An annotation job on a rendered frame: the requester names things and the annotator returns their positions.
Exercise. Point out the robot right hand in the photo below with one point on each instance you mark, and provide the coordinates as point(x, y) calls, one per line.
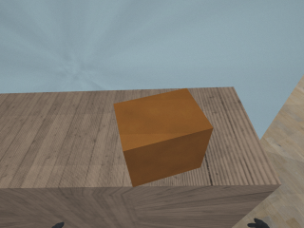
point(258, 224)

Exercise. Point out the carton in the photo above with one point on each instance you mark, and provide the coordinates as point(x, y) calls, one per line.
point(162, 135)

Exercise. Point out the pedestal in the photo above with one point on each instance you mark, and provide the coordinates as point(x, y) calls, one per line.
point(62, 160)

